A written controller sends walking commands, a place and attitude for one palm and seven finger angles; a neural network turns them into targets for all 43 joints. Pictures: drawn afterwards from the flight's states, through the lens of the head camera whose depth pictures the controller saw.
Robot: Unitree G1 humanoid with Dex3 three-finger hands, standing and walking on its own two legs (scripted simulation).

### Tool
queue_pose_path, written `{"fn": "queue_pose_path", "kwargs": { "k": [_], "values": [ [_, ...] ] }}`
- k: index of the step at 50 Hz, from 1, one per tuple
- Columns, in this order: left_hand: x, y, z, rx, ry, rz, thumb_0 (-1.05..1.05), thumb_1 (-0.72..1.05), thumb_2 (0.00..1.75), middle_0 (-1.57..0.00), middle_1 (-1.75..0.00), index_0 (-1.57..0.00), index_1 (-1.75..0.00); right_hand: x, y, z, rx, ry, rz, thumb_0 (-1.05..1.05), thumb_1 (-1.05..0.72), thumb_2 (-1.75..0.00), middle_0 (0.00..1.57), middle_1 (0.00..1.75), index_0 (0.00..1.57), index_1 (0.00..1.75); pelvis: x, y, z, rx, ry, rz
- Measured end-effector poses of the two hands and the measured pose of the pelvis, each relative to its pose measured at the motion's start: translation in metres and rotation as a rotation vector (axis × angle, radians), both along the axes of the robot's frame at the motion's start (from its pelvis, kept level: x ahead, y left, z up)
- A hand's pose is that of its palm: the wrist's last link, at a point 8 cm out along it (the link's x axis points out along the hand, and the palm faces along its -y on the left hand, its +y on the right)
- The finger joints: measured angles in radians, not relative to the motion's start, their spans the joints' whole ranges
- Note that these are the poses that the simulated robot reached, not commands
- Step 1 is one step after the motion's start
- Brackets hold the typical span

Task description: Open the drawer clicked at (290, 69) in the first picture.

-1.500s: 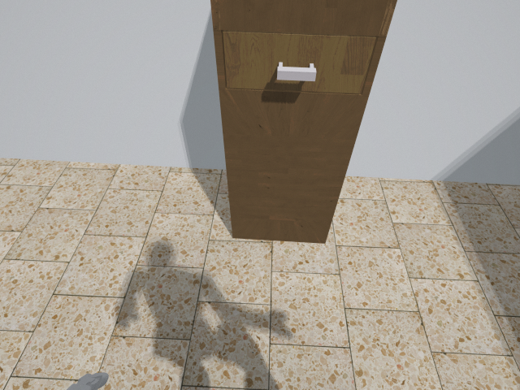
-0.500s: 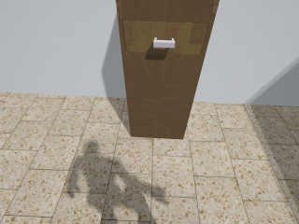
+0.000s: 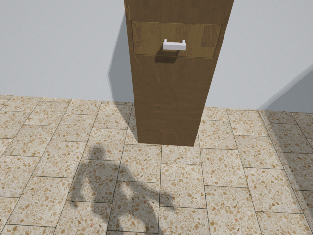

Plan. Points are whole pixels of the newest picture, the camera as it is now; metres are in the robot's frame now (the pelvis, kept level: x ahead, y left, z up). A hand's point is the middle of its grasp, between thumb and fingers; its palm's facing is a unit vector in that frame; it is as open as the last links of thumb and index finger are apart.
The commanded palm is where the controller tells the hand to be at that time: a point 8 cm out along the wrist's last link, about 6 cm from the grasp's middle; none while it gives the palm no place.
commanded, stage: take the last steps up to it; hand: left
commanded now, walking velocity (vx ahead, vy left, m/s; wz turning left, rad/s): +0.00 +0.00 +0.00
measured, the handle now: (174, 43) +0.87 -0.03 +0.07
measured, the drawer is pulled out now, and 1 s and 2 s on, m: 0.00 0.00 0.00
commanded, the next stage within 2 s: come to a stop and stand still in 1.06 s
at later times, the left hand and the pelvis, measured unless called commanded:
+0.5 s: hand out of the picture +0.07 +0.13 -0.18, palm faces -0.03 -0.98 -0.21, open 7.4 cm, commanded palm none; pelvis +0.06 -0.06 -0.02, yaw -4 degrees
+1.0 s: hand (140, 228) +0.19 +0.06 -0.21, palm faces -0.05 -0.99 -0.09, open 7.4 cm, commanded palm none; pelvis +0.25 -0.09 -0.03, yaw -8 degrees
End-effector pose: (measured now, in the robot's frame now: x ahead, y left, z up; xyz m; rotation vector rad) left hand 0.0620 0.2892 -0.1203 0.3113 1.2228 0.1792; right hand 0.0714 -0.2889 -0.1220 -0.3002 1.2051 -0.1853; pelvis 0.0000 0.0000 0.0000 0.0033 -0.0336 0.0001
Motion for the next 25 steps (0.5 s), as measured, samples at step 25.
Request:
{"fn": "queue_pose_path", "kwargs": {
  "k": [25],
  "values": [
    [0.001,-0.111,-0.031,-0.116,0.131,0.042,0.01,0.91,0.90,-0.20,-0.30,-0.20,-0.30,-0.058,-0.018,-0.046,0.127,0.251,-0.179,0.01,-0.90,-0.90,0.20,0.30,0.20,0.30,0.063,-0.064,-0.020,-0.002,0.009,-0.065]
  ]
}}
